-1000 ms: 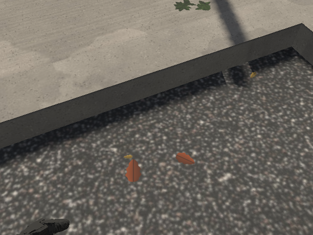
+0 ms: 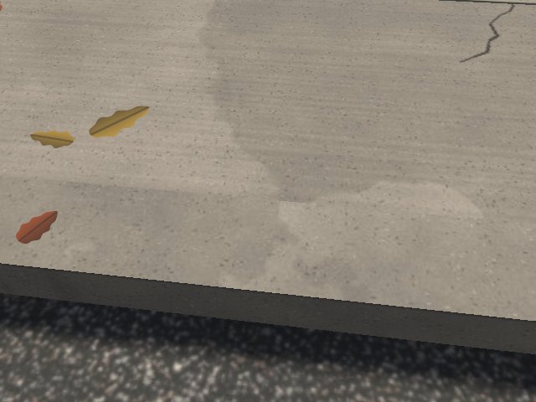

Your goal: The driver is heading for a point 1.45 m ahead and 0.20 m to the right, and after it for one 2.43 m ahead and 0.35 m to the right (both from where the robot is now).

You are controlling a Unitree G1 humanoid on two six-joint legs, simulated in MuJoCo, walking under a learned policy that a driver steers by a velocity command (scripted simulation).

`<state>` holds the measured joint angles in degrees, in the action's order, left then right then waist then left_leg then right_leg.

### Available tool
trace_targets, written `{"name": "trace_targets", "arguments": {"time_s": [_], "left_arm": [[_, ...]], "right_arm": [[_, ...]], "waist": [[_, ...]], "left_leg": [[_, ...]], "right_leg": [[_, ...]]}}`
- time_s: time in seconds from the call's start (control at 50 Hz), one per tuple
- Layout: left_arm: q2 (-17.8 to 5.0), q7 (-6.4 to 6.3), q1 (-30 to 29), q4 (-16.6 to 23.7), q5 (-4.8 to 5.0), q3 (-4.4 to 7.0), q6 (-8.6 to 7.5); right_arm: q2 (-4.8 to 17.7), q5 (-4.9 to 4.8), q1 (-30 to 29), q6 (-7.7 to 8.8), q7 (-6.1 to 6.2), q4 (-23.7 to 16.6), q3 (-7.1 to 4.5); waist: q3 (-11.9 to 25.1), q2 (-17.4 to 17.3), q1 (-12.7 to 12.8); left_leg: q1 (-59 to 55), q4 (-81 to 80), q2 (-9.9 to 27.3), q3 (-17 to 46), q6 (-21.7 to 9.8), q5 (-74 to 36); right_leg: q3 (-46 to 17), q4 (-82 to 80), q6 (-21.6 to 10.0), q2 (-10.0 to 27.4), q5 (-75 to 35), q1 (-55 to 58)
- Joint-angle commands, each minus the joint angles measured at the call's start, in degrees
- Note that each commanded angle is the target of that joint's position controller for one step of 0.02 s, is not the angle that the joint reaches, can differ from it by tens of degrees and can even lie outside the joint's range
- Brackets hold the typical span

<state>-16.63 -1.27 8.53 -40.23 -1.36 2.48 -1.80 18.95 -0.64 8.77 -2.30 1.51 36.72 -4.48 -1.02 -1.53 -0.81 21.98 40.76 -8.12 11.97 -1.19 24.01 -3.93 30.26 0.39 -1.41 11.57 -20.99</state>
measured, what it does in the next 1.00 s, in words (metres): walks ahead: left foot, then right foot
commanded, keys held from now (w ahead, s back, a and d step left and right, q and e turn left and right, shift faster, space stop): q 0.02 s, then no key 0.26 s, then e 0.36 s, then w+e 0.36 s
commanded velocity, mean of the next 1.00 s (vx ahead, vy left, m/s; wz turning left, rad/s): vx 0.10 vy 0.00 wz -0.15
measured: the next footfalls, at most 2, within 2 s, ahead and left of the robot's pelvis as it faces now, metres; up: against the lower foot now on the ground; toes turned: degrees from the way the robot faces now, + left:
left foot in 0.32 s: +0.03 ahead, +0.14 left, +0.00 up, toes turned +3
right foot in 0.74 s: +0.05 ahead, -0.12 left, +0.00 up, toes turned -8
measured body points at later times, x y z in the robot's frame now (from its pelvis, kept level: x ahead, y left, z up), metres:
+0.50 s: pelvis +0.01 +0.02 +0.00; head +0.03 +0.03 +0.45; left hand +0.10 +0.30 -0.12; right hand +0.19 -0.22 -0.09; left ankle -0.01 +0.13 -0.73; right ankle +0.04 -0.12 -0.73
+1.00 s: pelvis +0.09 -0.06 +0.02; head +0.10 -0.10 +0.47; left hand +0.19 +0.21 -0.07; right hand +0.21 -0.37 -0.08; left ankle +0.23 +0.11 -0.66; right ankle +0.01 -0.11 -0.73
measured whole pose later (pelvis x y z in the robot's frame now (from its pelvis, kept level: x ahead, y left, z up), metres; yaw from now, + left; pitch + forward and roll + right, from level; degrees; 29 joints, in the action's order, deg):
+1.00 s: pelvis +0.09 -0.06 +0.02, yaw -14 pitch +2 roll +3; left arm -14.9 -1.0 23.3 -41.8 0.6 2.2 -3.0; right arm 18.5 0.3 5.0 4.4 -0.1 41.6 -5.2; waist -0.9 -1.8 2.6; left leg 34.3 48.0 2.0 3.9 2.3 5.0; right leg -5.3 17.0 -4.9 -2.4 13.4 -4.8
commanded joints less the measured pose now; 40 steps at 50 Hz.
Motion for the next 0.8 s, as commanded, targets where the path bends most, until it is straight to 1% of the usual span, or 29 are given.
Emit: {"name": "trace_targets", "arguments": {"time_s": [0.02, 0.04, 0.06, 0.08, 0.1, 0.18, 0.24, 0.28, 0.3, 0.32, 0.34, 0.36, 0.38, 0.4, 0.42, 0.44, 0.48, 0.52, 0.54, 0.56, 0.6, 0.64, 0.68, 0.7, 0.72, 0.74, 0.76, 0.78, 0.8], "left_arm": [[-9.62, -0.35, 2.10, 4.35, -1.01, 2.95, -0.48], [-7.86, -0.37, 0.61, 4.39, -0.40, 2.57, -0.33], [-6.90, -0.40, -0.51, 4.51, 0.46, 2.24, -0.12], [-6.95, -0.49, -0.99, 4.25, 0.85, 2.09, 0.16], [-7.24, -0.56, -0.78, 3.89, 0.73, 2.09, 0.51], [-8.09, -0.69, -0.25, 2.85, 0.74, 2.50, 1.35], [-9.37, -0.25, 0.64, 1.81, 1.41, 2.82, 1.61], [-9.21, -0.04, -0.07, 1.24, 2.21, 2.54, 1.80], [-7.38, 0.14, 1.61, 0.23, 2.45, 1.78, 1.58], [-5.04, 0.75, 3.88, -0.67, 1.55, 0.72, 0.82], [-2.34, 1.77, 5.25, -0.35, -0.82, -0.29, -0.09], [-2.08, 1.49, 3.59, 0.19, 0.21, -0.35, -0.14], [-5.34, 1.17, 1.32, -0.37, 0.43, 0.25, 0.18], [-6.71, 0.87, -1.19, 0.00, 0.74, 0.78, 0.44], [-7.39, 0.35, -1.07, -0.23, 1.04, 1.05, 0.94], [-7.91, 0.05, 0.09, -0.01, 1.00, 1.22, 1.42], [-7.83, 0.07, 1.02, 0.20, 1.82, 1.55, 1.73], [-7.00, 0.37, 0.88, 0.82, 1.92, 1.89, 2.08], [-6.65, 0.70, 0.53, 1.34, 2.05, 2.12, 2.41], [-6.09, 0.92, 1.21, 1.37, 2.31, 2.27, 2.83], [-4.99, 1.28, 2.16, 1.33, 2.24, 2.02, 3.50], [-4.92, 2.07, 2.33, 1.80, 2.31, 1.86, 3.62], [-5.41, 2.97, 3.41, 2.14, 2.81, 2.08, 3.65], [-5.46, 3.22, 5.51, 1.52, 2.96, 2.32, 3.67], [-6.34, 3.01, 9.30, -0.13, 2.94, 3.03, 3.62], [-9.11, 2.42, 14.45, -1.91, 3.14, 4.29, 3.35], [-18.27, 1.73, 17.45, -0.08, 2.75, 6.08, 2.14], [-16.01, 2.60, 17.95, 1.39, 0.79, 5.01, 0.01], [-13.01, 2.56, 14.70, 1.71, 0.65, 4.11, -1.31]], "right_arm": [[10.00, 0.21, 4.31, 1.25, -0.22, -3.62, -2.71], [9.71, -0.17, 3.88, 0.58, -0.01, -2.53, -2.99], [8.34, -0.14, 3.75, -0.20, 0.27, -2.11, -2.74], [6.53, -0.10, 3.36, -0.66, 0.23, -2.28, -2.20], [4.78, -0.14, 2.68, -0.86, 0.11, -2.61, -1.59], [1.77, 0.15, -0.31, -0.54, -0.24, -3.75, -0.05], [2.30, 0.14, -0.51, -0.48, -0.75, -3.36, 0.11], [2.04, 0.28, 2.13, -0.35, -1.11, -1.74, 0.06], [1.62, 0.64, 2.80, -0.28, -1.18, -0.95, 0.22], [2.93, 1.33, 3.44, -0.29, -0.81, -0.97, 0.26], [7.24, 2.17, 4.47, -0.57, -0.06, -1.33, -0.38], [4.69, 2.97, 0.85, -0.15, -0.54, -0.38, 0.29], [2.37, 2.83, -3.28, 0.65, -0.94, -1.63, 0.83], [3.32, 2.82, -2.56, 1.18, -0.78, -0.89, 0.35], [5.25, 2.60, -1.34, 1.57, -0.56, -0.34, -0.18], [5.90, 2.09, -0.89, 1.88, -0.34, 0.29, -0.49], [6.42, 1.60, 1.71, 1.66, 0.36, 0.93, -0.99], [6.21, 1.53, 1.67, 1.55, 1.11, 0.39, -1.20], [6.01, 1.61, 1.69, 1.74, 1.31, 0.22, -1.23], [5.83, 1.36, 0.81, 1.92, 1.37, 0.29, -1.30], [6.04, 0.55, -2.51, 2.01, 1.16, 0.08, -1.68], [6.63, 0.33, -4.49, 1.42, 1.02, -0.03, -2.02], [7.81, -0.31, -3.14, 1.05, 0.75, 0.75, -2.45], [7.88, -1.04, -3.21, 1.15, 0.48, 1.16, -2.47], [6.30, -1.24, -2.34, 1.50, 0.12, 1.83, -2.08], [2.52, -0.09, -1.83, 2.00, -0.48, 2.13, -1.04], [-1.31, 2.28, -5.47, 2.86, -0.95, -2.31, 0.35], [1.97, 0.36, -9.94, 4.50, -1.18, -3.51, -0.36], [4.78, -1.60, -10.75, 5.56, -1.64, -3.42, -1.14]], "waist": [[7.71, 11.64, 0.13], [6.58, 8.41, -0.04], [5.67, 7.80, -0.09], [5.01, 8.12, -0.03], [4.55, 8.70, 0.06], [6.89, 12.43, 1.68], [7.35, 13.85, 2.69], [6.42, 12.83, 1.02], [5.64, 11.43, 0.66], [6.83, 7.74, 1.25], [8.74, -4.59, 3.14], [7.41, -10.21, 3.33], [3.65, -6.25, 3.15], [2.32, -6.70, 1.83], [1.36, -7.50, 1.27], [0.43, -8.30, 1.46], [-0.48, -8.56, 0.64], [0.11, -10.13, -0.57], [-0.04, -9.09, -0.95], [0.00, -6.90, -0.29], [0.74, -4.86, 0.86], [2.63, -5.30, 0.89], [4.73, -5.70, 0.84], [4.96, -5.31, 2.10], [5.22, -3.45, 3.38], [4.62, 4.81, 4.72], [3.29, 21.82, 4.90], [5.05, 14.71, 7.93], [0.03, 10.97, 5.97]], "left_leg": [[13.26, 25.26, 3.67, -2.53, 3.42, 11.53], [13.19, 27.59, 4.34, -3.12, 4.50, 7.97], [13.33, 28.76, 4.67, -3.48, 5.52, 5.77], [12.64, 28.51, 4.76, -4.15, 6.21, 4.01], [11.05, 26.09, 4.60, -5.81, 6.63, 2.81], [3.81, 10.58, 6.34, -9.05, 6.84, 2.45], [-2.38, -0.68, 7.03, -10.97, 5.74, -0.59], [-8.68, -13.65, 6.39, -12.71, 3.76, -9.66], [-14.38, -21.81, 6.43, -11.98, 2.05, -15.03], [-22.71, -22.67, 10.86, -6.74, 0.26, -20.96], [-27.83, -19.65, 21.14, 2.64, -3.16, -35.82], [-14.07, -21.06, 23.79, 2.48, -8.53, -25.21], [-11.12, -22.05, 19.14, -0.86, -7.18, -16.71], [-12.01, -21.76, 16.67, -2.65, -4.96, -13.03], [-12.09, -21.98, 16.51, -3.08, -4.34, -12.65], [-11.55, -22.01, 17.64, -2.67, -4.66, -14.06], [-12.15, -21.54, 19.99, -2.40, -6.35, -18.65], [-13.32, -21.63, 25.40, 0.50, -10.61, -26.31], [-14.35, -21.55, 28.36, 1.80, -12.89, -32.63], [-15.39, -21.21, 29.28, 1.05, -13.72, -36.61], [-15.66, -20.10, 27.53, -3.58, -12.27, -39.18], [-15.31, -18.51, 25.96, -7.37, -10.70, -40.93], [-14.70, -18.58, 25.63, -9.19, -9.08, -27.83], [-12.18, -17.30, 24.73, -10.50, -7.62, -17.63], [-7.53, -13.21, 22.59, -12.67, -5.63, -5.95], [1.02, -0.45, 18.64, -17.96, -2.28, 2.55], [21.59, 21.81, 8.57, -19.74, 3.27, 15.20], [27.12, 28.22, 7.25, -7.72, 2.18, 14.62], [28.98, 28.08, 10.04, -6.11, 0.41, 8.56]], "right_leg": [[-23.58, -10.23, -16.22, 24.76, -29.26, 16.24], [-17.29, -9.12, -13.46, 20.35, -27.10, 15.28], [-13.32, -8.82, -11.72, 17.64, -25.47, 14.79], [-10.95, -9.07, -11.45, 16.42, -25.97, 13.78], [-8.22, -9.72, -11.34, 14.73, -26.06, 12.73], [-4.88, -9.25, -12.36, 14.48, -26.82, 14.48], [-5.76, -8.74, -12.91, 15.66, -24.88, 14.22], [-5.11, -7.07, -11.49, 14.65, -20.42, 11.86], [-4.80, -6.69, -9.15, 13.15, -16.05, 8.42], [-3.91, -5.97, -4.95, 11.40, -8.98, 2.73], [0.99, 1.00, -0.61, 6.18, 5.74, -2.92], [2.31, -1.85, 1.42, 5.51, 12.27, 2.64], [2.52, -1.94, 2.46, 5.43, 6.18, 5.37], [3.15, -0.93, 2.62, 3.97, 1.80, 3.10], [3.08, 0.02, 2.60, 3.80, 0.16, 2.06], [2.59, 0.96, 2.48, 4.11, -0.57, 1.33], [3.73, 6.29, 1.92, 3.10, 2.63, -1.84], [3.76, 17.71, 1.89, 3.48, 16.09, -6.55], [2.54, 24.73, 2.18, 4.55, 21.49, -9.84], [1.69, 27.53, 2.53, 5.46, 22.84, -11.66], [2.53, 24.38, 3.02, 6.52, 19.52, -9.90], [5.00, 18.51, 2.87, 5.76, 14.87, -4.75], [7.89, 11.31, 1.23, 4.10, 9.88, 0.63], [9.57, 5.81, -0.22, 2.69, 6.11, 5.40], [10.20, 1.79, -1.97, 0.38, 5.39, 12.31], [3.79, -3.21, -4.95, 2.59, 7.75, 20.30], [-29.32, -12.26, -15.50, 19.46, 13.14, 26.63], [-42.34, -20.42, -21.85, 24.19, 24.39, 24.75], [-38.58, -21.57, -19.85, 23.38, 28.34, 22.29]]}}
